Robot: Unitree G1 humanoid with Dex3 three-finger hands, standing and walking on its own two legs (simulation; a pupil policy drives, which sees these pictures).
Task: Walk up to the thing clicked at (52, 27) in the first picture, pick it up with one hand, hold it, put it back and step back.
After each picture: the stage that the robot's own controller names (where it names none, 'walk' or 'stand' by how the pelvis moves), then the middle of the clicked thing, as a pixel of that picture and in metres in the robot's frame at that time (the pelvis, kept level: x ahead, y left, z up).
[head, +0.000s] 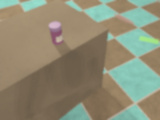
stand; (56, 33) +0.76 +0.20 -0.05
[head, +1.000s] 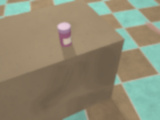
rise first; (65, 35) +0.71 +0.16 -0.03
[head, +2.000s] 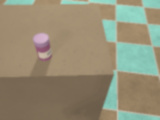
rise first; (43, 47) +0.54 +0.27 -0.03
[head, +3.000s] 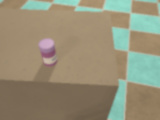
stand; (48, 53) +0.55 +0.20 -0.02
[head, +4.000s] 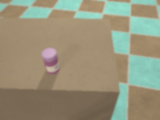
stand; (51, 61) +0.54 +0.20 -0.06
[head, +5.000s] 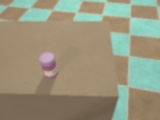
stand; (49, 65) +0.52 +0.20 -0.06
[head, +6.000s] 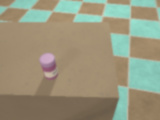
stand; (49, 66) +0.51 +0.20 -0.06
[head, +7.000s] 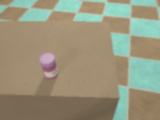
stand; (49, 66) +0.51 +0.20 -0.06
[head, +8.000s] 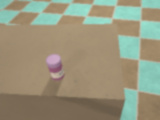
rise first; (55, 67) +0.51 +0.20 -0.05
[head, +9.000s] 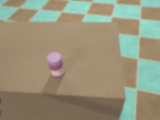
go down; (56, 65) +0.51 +0.20 -0.05
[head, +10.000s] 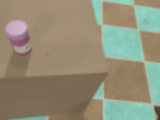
go down; (20, 39) +0.52 +0.19 +0.01
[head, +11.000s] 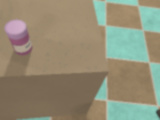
go down; (19, 38) +0.53 +0.20 +0.02
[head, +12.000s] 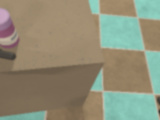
close in; (3, 29) +0.53 +0.21 +0.05
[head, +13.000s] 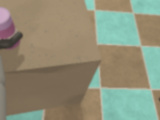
lift; (4, 29) +0.52 +0.19 +0.05
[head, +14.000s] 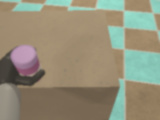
lift; (28, 65) +0.37 +0.19 +0.12
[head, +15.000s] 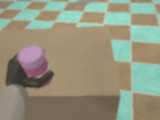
hold; (36, 67) +0.33 +0.16 +0.18
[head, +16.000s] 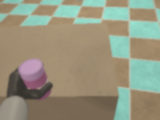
hold; (36, 80) +0.33 +0.17 +0.12
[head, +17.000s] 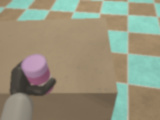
crouch; (39, 75) +0.33 +0.16 +0.12
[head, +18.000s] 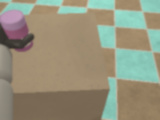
crouch; (18, 32) +0.47 +0.20 +0.17
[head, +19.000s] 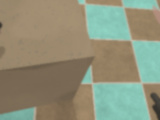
lower; out of the picture +0.55 +0.21 +0.05
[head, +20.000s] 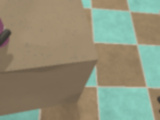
lower; out of the picture +0.53 +0.21 +0.05
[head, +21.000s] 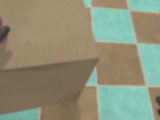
lower; out of the picture +0.54 +0.21 +0.05
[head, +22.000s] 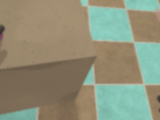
lower; out of the picture +0.54 +0.22 +0.05
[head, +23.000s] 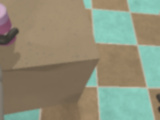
loosen; (0, 26) +0.53 +0.19 +0.05
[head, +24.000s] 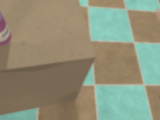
withdraw; out of the picture +0.54 +0.19 +0.05
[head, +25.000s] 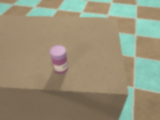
sink last; (59, 60) +0.51 +0.16 -0.01
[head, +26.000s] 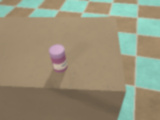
stand; (58, 58) +0.53 +0.17 -0.01
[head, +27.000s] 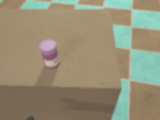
stand; (50, 55) +0.52 +0.18 +0.01
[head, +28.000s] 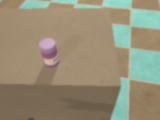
stand; (49, 53) +0.52 +0.18 +0.01
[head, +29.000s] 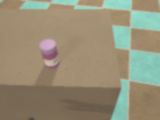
stand; (50, 54) +0.52 +0.18 +0.01
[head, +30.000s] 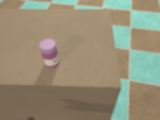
stand; (49, 54) +0.52 +0.18 +0.01
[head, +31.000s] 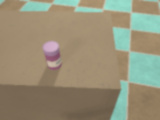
stand; (52, 56) +0.52 +0.18 -0.01
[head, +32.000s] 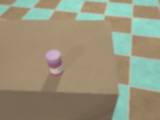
walk; (55, 63) +0.53 +0.18 -0.06
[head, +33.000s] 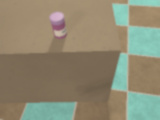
walk; (58, 26) +0.68 +0.17 -0.04
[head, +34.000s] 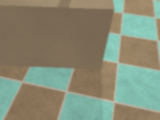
walk; out of the picture +1.03 +0.12 -0.03
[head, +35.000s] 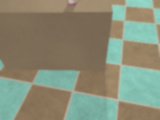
stand; out of the picture +1.14 +0.15 -0.04
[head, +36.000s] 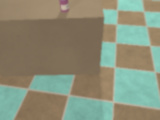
stand; (64, 3) +1.15 +0.18 -0.06
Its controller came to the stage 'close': yes
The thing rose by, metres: 0.22
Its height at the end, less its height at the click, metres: +0.00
